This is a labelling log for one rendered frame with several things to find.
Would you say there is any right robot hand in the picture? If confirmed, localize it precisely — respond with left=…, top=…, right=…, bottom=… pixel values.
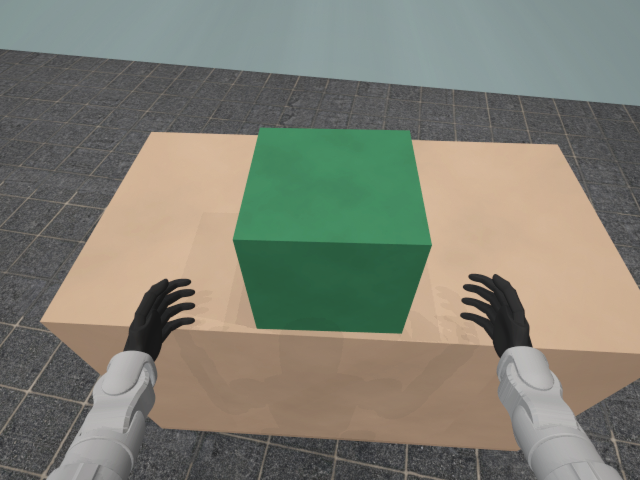
left=460, top=274, right=533, bottom=358

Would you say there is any carton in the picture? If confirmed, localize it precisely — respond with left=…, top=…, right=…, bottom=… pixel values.
left=233, top=128, right=432, bottom=334

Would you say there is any robot left forearm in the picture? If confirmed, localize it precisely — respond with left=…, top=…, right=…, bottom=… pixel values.
left=46, top=351, right=157, bottom=480

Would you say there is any left robot hand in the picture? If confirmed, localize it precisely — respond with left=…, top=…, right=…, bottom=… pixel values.
left=123, top=279, right=195, bottom=362

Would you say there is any robot right forearm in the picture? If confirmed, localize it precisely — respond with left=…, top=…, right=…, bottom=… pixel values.
left=497, top=346, right=623, bottom=480

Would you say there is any pedestal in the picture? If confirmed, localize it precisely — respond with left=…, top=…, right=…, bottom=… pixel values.
left=40, top=132, right=640, bottom=451

